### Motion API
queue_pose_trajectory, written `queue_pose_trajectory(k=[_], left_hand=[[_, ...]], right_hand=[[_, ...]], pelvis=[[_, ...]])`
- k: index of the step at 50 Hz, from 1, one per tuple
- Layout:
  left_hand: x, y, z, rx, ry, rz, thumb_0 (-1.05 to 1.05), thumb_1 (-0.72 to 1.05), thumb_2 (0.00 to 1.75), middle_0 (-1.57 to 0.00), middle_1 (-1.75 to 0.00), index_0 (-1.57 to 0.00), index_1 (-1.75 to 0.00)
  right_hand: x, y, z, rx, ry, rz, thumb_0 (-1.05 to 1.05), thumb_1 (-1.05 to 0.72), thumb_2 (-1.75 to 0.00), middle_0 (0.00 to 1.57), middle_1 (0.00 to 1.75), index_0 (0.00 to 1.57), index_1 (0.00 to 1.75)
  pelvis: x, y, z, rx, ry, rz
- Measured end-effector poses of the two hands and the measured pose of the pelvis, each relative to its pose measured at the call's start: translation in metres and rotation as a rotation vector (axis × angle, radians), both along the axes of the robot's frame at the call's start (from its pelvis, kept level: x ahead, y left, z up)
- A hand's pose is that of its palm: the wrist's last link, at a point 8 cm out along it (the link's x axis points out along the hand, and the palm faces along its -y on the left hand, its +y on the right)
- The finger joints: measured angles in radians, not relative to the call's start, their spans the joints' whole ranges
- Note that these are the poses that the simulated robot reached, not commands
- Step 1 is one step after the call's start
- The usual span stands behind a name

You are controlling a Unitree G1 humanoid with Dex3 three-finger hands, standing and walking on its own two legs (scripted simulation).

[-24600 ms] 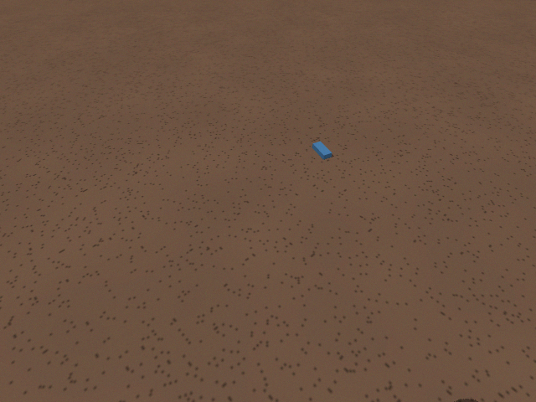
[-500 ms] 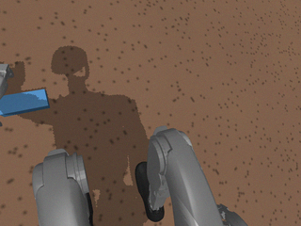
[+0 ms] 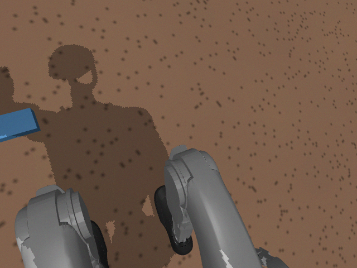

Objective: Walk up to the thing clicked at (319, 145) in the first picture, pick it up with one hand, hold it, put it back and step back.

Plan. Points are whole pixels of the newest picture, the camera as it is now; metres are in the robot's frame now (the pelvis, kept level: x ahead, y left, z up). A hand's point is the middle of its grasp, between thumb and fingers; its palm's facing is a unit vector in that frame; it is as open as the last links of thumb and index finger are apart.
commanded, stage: approach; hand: left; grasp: from above
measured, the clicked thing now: (7, 127) +0.49 +0.28 -0.30
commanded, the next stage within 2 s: close in in 0.02 s
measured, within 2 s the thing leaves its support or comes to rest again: neither
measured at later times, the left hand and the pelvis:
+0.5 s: hand out of the picture +0.48 +0.28 -0.23, palm faces -0.44 -0.05 -0.90, open 14.0 cm; pelvis +0.00 +0.01 -0.01, yaw -2 degrees
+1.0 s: hand (0, 128) +0.47 +0.28 -0.26, palm faces -0.47 -0.06 -0.88, open 14.3 cm; pelvis +0.00 +0.01 -0.02, yaw -4 degrees
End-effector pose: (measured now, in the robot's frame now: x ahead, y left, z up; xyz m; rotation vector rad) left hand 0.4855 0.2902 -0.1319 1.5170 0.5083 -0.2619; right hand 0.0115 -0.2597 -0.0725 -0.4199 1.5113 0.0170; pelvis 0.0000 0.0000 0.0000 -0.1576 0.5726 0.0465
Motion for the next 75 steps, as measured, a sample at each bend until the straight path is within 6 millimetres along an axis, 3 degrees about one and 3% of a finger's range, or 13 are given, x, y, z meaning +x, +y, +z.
queue_pose_trajectory(k=[6, 18, 24, 32, 40, 63, 75], left_hand=[[-0.010, 0.019, -0.001, -0.024, 0.035, -0.035, 0.00, -0.48, 0.97, -0.15, -0.95, -0.14, -0.95], [-0.008, -0.003, -0.017, -0.079, -0.033, -0.159, 0.00, -0.47, 1.00, -0.14, -0.97, -0.14, -0.97], [-0.004, -0.004, -0.034, -0.053, -0.035, -0.101, 0.00, -0.50, 1.01, -0.12, -0.95, -0.11, -0.96], [0.002, -0.005, -0.055, -0.036, -0.008, -0.048, 0.00, -0.52, 1.02, -0.10, -0.95, -0.09, -0.96], [0.001, -0.008, -0.066, -0.060, 0.002, -0.060, 0.00, -0.53, 1.02, -0.09, -0.95, -0.07, -0.96], [-0.008, -0.013, -0.079, -0.056, -0.025, -0.094, 0.00, -0.51, 1.01, -0.12, -0.92, -0.10, -0.94], [-0.006, -0.017, -0.086, -0.052, -0.010, -0.076, 0.00, -0.44, 0.95, -0.16, -0.90, -0.15, -0.91]], right_hand=[[0.012, -0.008, 0.002, -0.045, 0.010, 0.054, 0.00, -0.91, -0.89, 0.20, 0.30, 0.21, 0.30], [0.036, -0.006, 0.020, -0.107, -0.043, 0.124, 0.00, -0.91, -0.89, 0.20, 0.30, 0.21, 0.30], [0.029, 0.001, 0.017, -0.073, -0.053, 0.139, 0.00, -0.91, -0.90, 0.20, 0.30, 0.21, 0.30], [0.001, 0.011, 0.010, -0.020, 0.018, 0.110, 0.00, -0.91, -0.90, 0.20, 0.30, 0.21, 0.30], [-0.015, 0.018, 0.013, -0.008, 0.068, 0.099, 0.00, -0.90, -0.90, 0.20, 0.30, 0.21, 0.30], [0.018, 0.018, 0.024, -0.010, -0.021, 0.246, 0.00, -0.91, -0.90, 0.20, 0.30, 0.21, 0.30], [0.015, 0.021, 0.024, 0.025, -0.003, 0.258, 0.00, -0.91, -0.90, 0.20, 0.30, 0.20, 0.30]], pelvis=[[-0.002, 0.001, -0.002, -0.009, -0.014, 0.007], [0.000, 0.007, -0.003, -0.039, -0.024, 0.005], [0.000, 0.007, -0.009, -0.038, -0.034, -0.002], [0.001, 0.006, -0.015, -0.040, -0.043, -0.014], [0.002, 0.006, -0.016, -0.054, -0.056, -0.025], [-0.002, 0.011, -0.016, -0.085, -0.091, -0.034], [-0.002, 0.010, -0.015, -0.088, -0.095, -0.038]])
